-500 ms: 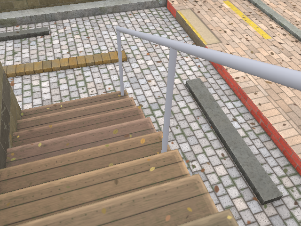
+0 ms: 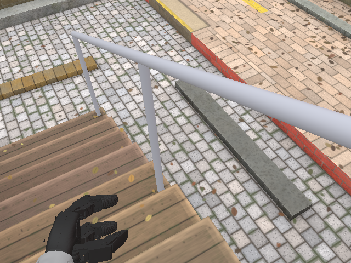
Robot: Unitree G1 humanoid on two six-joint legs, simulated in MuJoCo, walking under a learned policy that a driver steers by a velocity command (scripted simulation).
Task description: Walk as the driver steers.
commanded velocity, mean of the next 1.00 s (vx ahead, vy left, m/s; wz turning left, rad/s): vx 0.33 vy -0.04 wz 0.42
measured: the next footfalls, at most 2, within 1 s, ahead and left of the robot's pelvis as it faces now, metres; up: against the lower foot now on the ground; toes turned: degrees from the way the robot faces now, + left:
right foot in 0.06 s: +0.20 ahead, -0.13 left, -0.15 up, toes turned -5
left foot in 0.78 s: +0.17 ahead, +0.20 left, -0.15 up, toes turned +24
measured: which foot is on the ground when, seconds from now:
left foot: down 0.00-0.04, up 0.06-0.76, down 0.78-1.00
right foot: up 0.00-0.04, down 0.06-0.78, up 0.80-1.00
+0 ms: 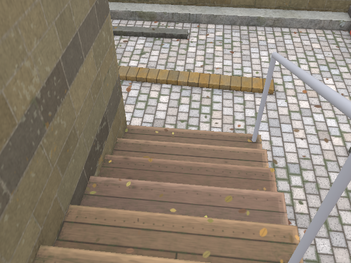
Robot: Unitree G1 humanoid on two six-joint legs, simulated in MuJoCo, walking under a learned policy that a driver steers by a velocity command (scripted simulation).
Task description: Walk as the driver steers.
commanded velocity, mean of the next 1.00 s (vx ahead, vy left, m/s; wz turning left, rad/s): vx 0.50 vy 0.00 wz -0.17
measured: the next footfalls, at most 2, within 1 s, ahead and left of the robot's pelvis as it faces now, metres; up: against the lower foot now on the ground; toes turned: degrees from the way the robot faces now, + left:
right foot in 0.18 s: +0.21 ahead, -0.07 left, -0.15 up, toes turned +2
left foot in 0.54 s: +0.48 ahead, +0.23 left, -0.20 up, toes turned +5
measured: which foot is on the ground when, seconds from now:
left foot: down 0.00-0.20, up 0.22-0.52, down 0.54-0.58, up 0.60-0.66, down 0.68-1.00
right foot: up 0.00-0.16, down 0.18-0.66, up 0.68-1.00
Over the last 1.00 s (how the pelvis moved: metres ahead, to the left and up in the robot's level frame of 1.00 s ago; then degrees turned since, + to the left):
0.25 0.14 -0.11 28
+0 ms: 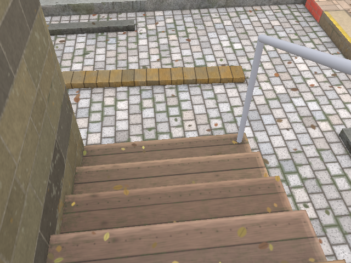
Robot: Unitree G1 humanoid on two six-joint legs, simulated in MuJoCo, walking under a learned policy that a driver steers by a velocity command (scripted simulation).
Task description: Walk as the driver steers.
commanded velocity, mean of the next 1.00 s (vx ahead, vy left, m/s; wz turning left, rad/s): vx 0.50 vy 0.00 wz -0.32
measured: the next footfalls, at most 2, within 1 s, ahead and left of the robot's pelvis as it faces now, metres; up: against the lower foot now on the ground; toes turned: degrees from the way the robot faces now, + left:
right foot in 0.16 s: +0.12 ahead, -0.15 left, +0.00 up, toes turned -10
left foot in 0.54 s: +0.38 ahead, +0.03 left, -0.15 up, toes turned -14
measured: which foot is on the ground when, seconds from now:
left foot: down 0.00-0.18, up 0.20-0.52, down 0.54-1.00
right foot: up 0.00-0.14, down 0.16-0.54, up 0.56-1.00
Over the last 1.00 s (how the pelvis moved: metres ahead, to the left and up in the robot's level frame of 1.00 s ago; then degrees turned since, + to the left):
0.52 0.12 -0.28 -15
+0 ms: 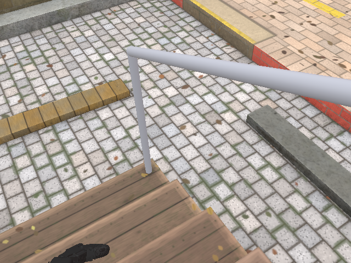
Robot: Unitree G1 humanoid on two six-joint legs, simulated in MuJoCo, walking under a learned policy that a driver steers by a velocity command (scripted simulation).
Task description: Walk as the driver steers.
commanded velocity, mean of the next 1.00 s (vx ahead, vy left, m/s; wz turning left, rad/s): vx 0.42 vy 0.03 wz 0.36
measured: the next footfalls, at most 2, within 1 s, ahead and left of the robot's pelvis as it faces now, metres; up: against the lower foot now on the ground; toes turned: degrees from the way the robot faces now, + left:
right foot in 0.08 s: +0.22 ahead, -0.13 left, -0.15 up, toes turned -9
left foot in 0.60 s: +0.25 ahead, +0.14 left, -0.15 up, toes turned +13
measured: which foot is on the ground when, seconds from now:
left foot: down 0.00-0.08, up 0.10-0.58, down 0.60-1.00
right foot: up 0.00-0.06, down 0.08-0.64, up 0.66-0.98, down 1.00-1.00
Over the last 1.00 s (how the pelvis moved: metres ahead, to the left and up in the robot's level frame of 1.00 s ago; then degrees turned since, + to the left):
0.48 -0.13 -0.21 -18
